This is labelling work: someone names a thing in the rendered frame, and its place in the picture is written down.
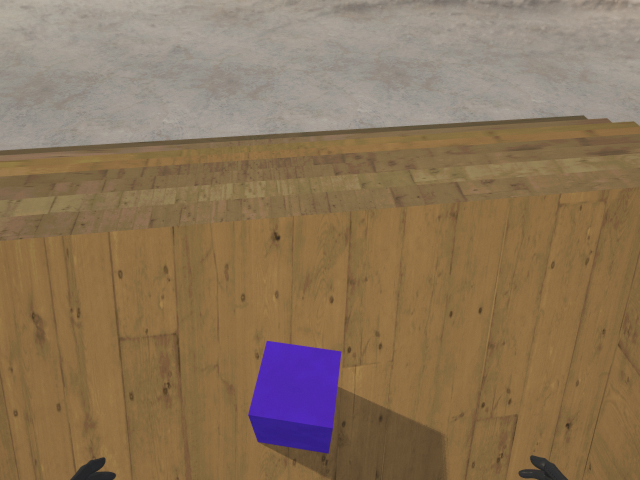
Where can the left robot hand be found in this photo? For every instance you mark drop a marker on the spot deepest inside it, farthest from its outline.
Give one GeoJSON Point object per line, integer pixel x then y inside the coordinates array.
{"type": "Point", "coordinates": [88, 471]}

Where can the carton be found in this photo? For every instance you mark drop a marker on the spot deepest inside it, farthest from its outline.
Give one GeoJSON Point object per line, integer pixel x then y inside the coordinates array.
{"type": "Point", "coordinates": [294, 400]}

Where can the right robot hand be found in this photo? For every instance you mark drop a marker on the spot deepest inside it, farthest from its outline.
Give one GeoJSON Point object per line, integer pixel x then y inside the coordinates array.
{"type": "Point", "coordinates": [548, 470]}

